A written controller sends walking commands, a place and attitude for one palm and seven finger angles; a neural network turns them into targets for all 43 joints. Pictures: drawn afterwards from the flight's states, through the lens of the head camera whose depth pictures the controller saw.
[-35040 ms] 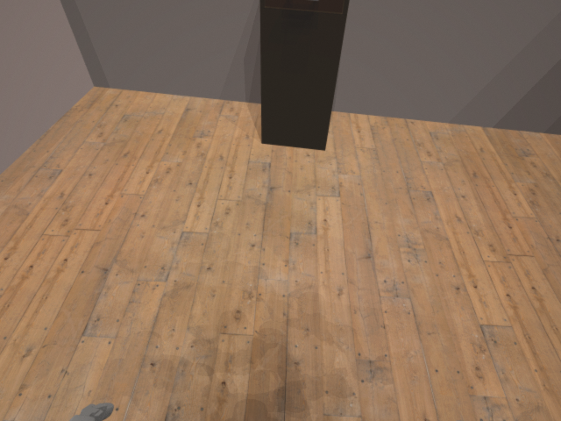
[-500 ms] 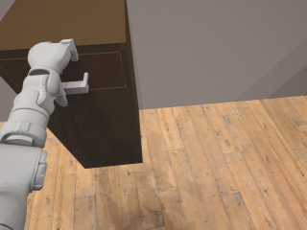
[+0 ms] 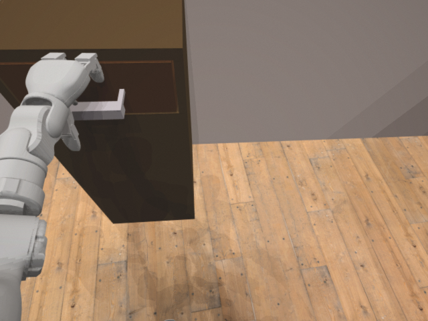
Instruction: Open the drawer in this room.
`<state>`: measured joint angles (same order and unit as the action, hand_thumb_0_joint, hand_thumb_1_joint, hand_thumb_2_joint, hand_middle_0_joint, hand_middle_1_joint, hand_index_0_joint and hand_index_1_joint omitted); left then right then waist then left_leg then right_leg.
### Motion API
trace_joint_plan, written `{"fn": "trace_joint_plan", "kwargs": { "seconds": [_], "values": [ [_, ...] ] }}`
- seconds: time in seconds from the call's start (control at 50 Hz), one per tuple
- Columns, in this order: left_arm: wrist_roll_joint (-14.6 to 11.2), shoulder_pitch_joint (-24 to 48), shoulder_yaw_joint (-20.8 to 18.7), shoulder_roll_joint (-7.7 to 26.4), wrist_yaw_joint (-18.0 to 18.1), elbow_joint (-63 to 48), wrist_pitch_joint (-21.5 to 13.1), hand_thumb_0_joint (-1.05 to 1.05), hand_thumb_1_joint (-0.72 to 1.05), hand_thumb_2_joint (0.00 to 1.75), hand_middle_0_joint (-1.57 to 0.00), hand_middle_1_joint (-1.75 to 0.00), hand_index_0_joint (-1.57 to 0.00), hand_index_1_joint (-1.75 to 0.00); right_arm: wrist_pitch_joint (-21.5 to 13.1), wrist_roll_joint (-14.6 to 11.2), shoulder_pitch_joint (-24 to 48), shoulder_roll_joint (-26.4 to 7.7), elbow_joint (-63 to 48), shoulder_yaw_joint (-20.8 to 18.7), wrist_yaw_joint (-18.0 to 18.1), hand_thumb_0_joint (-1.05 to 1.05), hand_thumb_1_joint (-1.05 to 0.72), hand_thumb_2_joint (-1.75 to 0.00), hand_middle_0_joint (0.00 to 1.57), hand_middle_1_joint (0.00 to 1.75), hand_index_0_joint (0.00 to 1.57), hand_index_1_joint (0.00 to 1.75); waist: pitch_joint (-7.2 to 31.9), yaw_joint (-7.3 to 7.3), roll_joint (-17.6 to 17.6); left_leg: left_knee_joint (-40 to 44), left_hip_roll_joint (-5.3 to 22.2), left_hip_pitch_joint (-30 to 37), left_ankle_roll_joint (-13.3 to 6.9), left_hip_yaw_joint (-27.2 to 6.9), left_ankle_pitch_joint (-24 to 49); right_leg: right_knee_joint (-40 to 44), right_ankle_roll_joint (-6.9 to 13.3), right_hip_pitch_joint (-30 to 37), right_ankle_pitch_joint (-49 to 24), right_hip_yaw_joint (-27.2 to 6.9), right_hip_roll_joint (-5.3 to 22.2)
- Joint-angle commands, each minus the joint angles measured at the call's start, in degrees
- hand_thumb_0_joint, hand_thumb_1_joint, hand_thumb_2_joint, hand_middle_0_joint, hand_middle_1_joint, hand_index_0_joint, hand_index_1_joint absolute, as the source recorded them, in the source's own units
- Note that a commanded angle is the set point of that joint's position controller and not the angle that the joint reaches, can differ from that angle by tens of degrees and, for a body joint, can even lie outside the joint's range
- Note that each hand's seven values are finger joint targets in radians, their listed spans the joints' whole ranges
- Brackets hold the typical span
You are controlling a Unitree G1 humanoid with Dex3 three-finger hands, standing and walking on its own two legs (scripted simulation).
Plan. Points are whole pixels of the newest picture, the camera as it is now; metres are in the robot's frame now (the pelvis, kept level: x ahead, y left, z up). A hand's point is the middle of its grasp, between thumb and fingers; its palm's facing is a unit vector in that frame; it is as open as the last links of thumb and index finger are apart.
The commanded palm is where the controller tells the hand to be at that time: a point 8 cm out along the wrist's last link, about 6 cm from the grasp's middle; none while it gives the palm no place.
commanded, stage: move the hooked fingers above the handle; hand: left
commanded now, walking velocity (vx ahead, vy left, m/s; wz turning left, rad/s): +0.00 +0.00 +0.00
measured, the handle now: (92, 102) +0.54 +0.25 +0.06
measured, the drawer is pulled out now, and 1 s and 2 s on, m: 0.00 0.00 0.00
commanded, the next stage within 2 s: lower the fingers behind the handle in 0.42 s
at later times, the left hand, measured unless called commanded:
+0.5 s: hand (79, 103) +0.48 +0.24 +0.12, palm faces -0.04 -0.01 -1.00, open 13.8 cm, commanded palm +0.47 +0.25 +0.18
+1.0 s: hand (84, 110) +0.49 +0.24 +0.08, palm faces -0.03 -0.03 -1.00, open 13.8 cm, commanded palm +0.47 +0.25 +0.15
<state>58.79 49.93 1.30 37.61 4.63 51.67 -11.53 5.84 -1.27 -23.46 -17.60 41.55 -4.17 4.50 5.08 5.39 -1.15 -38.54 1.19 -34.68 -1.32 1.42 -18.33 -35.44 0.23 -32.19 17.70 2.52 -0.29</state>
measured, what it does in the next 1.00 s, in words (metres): stands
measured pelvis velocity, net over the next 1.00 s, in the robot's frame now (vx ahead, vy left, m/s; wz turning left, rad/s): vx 0.02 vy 0.00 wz -0.02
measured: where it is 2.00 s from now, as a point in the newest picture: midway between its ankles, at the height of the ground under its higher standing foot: outside the picture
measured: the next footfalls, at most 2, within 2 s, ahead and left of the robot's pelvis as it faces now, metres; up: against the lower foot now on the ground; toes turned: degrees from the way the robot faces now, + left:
none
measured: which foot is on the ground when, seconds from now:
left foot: down 0.00-1.00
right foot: down 0.00-1.00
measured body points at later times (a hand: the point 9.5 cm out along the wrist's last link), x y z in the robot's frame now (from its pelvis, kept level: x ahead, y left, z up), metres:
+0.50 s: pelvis +0.01 +0.00 +0.00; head +0.07 -0.02 +0.45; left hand +0.48 +0.24 +0.17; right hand +0.07 -0.26 -0.13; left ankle +0.00 +0.10 -0.72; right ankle -0.01 -0.12 -0.72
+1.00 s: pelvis +0.02 +0.00 +0.00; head +0.09 -0.01 +0.44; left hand +0.49 +0.24 +0.14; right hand +0.05 -0.28 -0.13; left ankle +0.00 +0.10 -0.72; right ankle -0.01 -0.12 -0.72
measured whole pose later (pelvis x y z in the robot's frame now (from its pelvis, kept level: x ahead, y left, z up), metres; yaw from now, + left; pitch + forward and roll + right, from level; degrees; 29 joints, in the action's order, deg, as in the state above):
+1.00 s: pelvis +0.02 +0.00 +0.00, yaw -1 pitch +15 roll -1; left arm 60.3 44.7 -2.2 34.1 7.2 52.1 -7.9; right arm 7.6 -0.8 -19.1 -15.1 39.3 -3.1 2.4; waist 6.1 4.9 -2.2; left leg -38.1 1.5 -33.0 -1.0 2.6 -19.8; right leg -36.2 0.4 -31.6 19.3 1.2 -0.6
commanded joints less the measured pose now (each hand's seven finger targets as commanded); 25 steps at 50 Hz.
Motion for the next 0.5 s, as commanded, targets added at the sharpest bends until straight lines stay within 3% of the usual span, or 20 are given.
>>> {"fn": "trace_joint_plan", "kwargs": {
  "seconds": [0.0,0.04,0.08,0.12,0.18,0.22,0.24,0.32,0.38,0.44,0.46,0.48],
  "values": [
    [-1.2,32.1,-5.0,14.4,5.2,-8.0,4.7,0.0,-0.5,0.3,-0.3,-1.2,-0.3,-1.2,-0.9,-0.1,-3.5,-7.3,-3.3,-1.7,-0.8,0.0,-0.9,-0.9,0.2,0.3,0.2,0.3,21.9,1.12,-9.6,3.2,-1.4,19.5,-0.7,-1.4,21.6,3.4,2.0,3.3,-13.1,-0.3,-2.7],
    [-0.1,30.7,-5.7,15.5,4.8,-3.8,8.2,0.0,-0.5,0.3,-0.3,-1.2,-0.3,-1.2,-0.6,-0.1,-3.0,-7.7,-3.4,-1.3,-1.2,0.0,-0.9,-0.9,0.2,0.3,0.2,0.3,20.8,0.22,-7.3,3.8,-1.2,17.5,-0.6,-1.0,22.9,3.3,2.2,5.3,-14.4,0.0,-2.7],
    [0.2,31.5,-4.5,14.2,4.1,-6.1,9.7,0.0,-0.5,0.3,-0.3,-1.2,-0.3,-1.2,-0.4,-0.2,-2.5,-7.4,-4.4,-1.3,-1.7,0.0,-0.9,-0.9,0.2,0.3,0.2,0.3,22.8,-0.13,-7.0,3.7,-1.2,18.4,-0.7,-0.6,24.8,3.1,2.0,7.2,-16.7,-0.1,-2.6],
    [0.8,29.8,-5.3,15.3,3.3,-5.0,10.6,0.0,-0.5,0.3,-0.3,-1.2,-0.3,-1.2,0.2,-0.3,-1.9,-7.5,-5.0,-1.2,-1.7,0.0,-0.9,-0.9,0.2,0.3,0.2,0.3,22.8,-0.34,-3.7,3.9,-1.3,17.5,-0.9,-0.4,25.4,3.1,1.8,9.4,-18.5,-0.3,-2.5],
    [0.3,27.0,-4.2,13.0,1.7,-5.5,10.4,0.0,-0.5,0.3,-0.3,-1.2,-0.3,-1.2,0.6,-0.3,-0.9,-7.1,-6.2,-1.0,-1.6,0.0,-0.9,-0.9,0.2,0.3,0.2,0.3,22.3,-0.7,-1.3,4.4,-1.3,17.7,-1.3,-0.1,25.4,3.5,1.7,11.1,-19.6,-0.4,-2.3],
    [0.0,24.6,-5.0,13.7,0.5,-5.4,9.7,0.0,-0.5,0.3,-0.3,-1.2,-0.3,-1.2,0.9,-0.5,0.1,-7.1,-7.2,-0.7,-1.3,0.0,-0.9,-0.9,0.2,0.3,0.2,0.3,20.7,-1.23,0.5,5.1,-1.3,16.9,-1.5,0.0,23.7,3.9,1.5,12.0,-19.0,-0.5,-2.1],
    [-0.4,24.8,-4.3,12.5,-0.1,-6.5,9.0,0.0,-0.5,0.3,-0.3,-1.2,-0.3,-1.2,0.9,-0.3,0.4,-7.0,-7.6,-0.7,-1.1,0.0,-0.9,-0.9,0.2,0.3,0.2,0.3,21.1,-0.81,1.5,4.9,-1.4,17.4,-1.8,0.1,23.8,4.2,1.4,12.6,-19.6,-0.9,-2.0],
    [0.1,24.6,-4.1,12.3,-0.8,-8.5,6.7,0.0,-0.5,0.3,-0.3,-1.2,-0.3,-1.2,0.7,-0.5,1.1,-6.5,-8.4,-0.6,-0.8,0.0,-0.9,-0.9,0.2,0.3,0.2,0.3,19.1,-0.95,0.8,5.2,-1.5,17.3,-1.8,-0.2,21.0,4.4,1.5,10.9,-17.1,-1.0,-2.0],
    [-0.4,26.3,-3.5,10.9,-0.3,-12.3,4.7,0.0,-0.5,0.3,-0.3,-1.2,-0.3,-1.2,0.3,-0.3,1.2,-6.1,-8.5,-0.9,-0.8,0.0,-0.9,-0.9,0.2,0.3,0.2,0.3,20.7,-0.94,-1.2,4.7,-1.5,19.4,-1.8,-0.3,21.9,4.1,1.5,10.0,-16.8,-1.1,-2.0],
    [-0.8,26.9,-5.6,13.0,0.9,-12.9,4.2,0.0,-0.5,0.3,-0.3,-1.2,-0.3,-1.2,0.2,-0.1,0.9,-6.0,-8.0,-1.0,-0.8,0.0,-0.9,-0.9,0.2,0.3,0.2,0.3,21.6,-1.01,-1.4,4.1,-1.9,19.0,-1.7,-0.5,22.5,3.9,1.6,10.9,-17.2,-1.3,-2.0],
    [-0.7,27.8,-4.4,11.9,1.5,-12.9,4.4,0.0,-0.5,0.3,-0.3,-1.2,-0.3,-1.2,0.1,-0.2,1.2,-5.9,-7.8,-0.9,-1.0,0.0,-0.9,-0.9,0.2,0.3,0.2,0.3,20.8,-0.57,-2.4,4.2,-1.9,18.8,-1.7,-0.4,21.4,3.9,1.5,9.8,-16.7,-1.3,-2.0],
    [-0.7,27.1,-5.6,12.9,2.0,-11.7,4.8,0.0,-0.5,0.3,-0.3,-1.2,-0.3,-1.2,0.1,-0.2,1.0,-6.0,-7.3,-1.0,-0.9,0.0,-0.9,-0.9,0.2,0.3,0.2,0.3,20.0,-0.79,-1.9,4.2,-1.9,18.3,-1.7,-0.4,21.2,3.9,1.6,9.7,-16.7,-1.2,-2.0]
  ]
}}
